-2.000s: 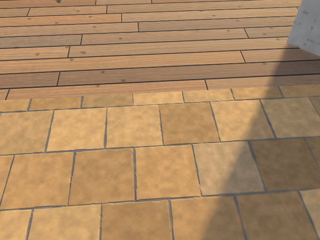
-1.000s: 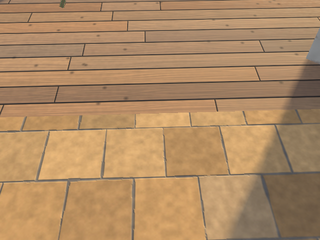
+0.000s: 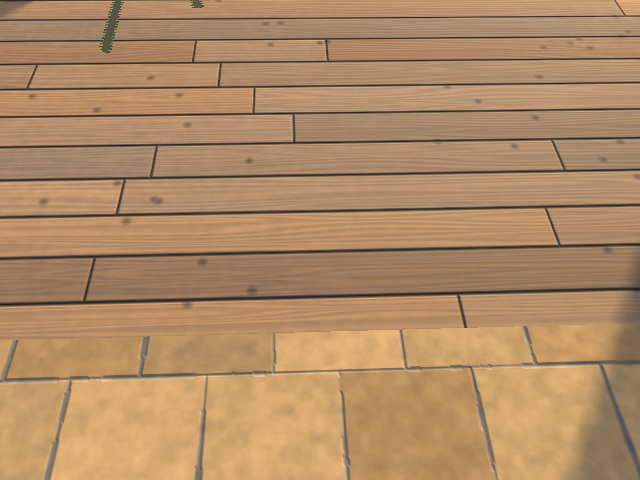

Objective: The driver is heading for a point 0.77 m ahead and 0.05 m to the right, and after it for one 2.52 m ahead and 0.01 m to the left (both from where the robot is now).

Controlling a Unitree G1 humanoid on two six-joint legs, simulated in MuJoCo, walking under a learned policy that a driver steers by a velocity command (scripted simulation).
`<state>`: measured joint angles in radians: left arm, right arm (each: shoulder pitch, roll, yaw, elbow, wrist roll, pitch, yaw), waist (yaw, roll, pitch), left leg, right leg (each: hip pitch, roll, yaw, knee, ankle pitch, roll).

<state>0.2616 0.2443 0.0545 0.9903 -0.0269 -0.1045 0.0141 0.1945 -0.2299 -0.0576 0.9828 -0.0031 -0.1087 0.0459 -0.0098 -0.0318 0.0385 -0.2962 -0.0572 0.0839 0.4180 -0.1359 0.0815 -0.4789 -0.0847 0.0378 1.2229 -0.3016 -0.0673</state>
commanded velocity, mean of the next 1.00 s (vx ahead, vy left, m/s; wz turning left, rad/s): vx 0.49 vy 0.00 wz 0.00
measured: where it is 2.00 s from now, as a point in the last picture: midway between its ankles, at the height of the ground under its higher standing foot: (337, 372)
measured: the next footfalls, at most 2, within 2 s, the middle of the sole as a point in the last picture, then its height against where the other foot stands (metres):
right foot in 0.42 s outside the picture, level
left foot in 0.96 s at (285, 365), level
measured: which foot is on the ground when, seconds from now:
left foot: down 0.00-0.42, up 0.44-0.94, down 0.96-1.00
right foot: up 0.00-0.40, down 0.42-0.96, up 0.98-1.00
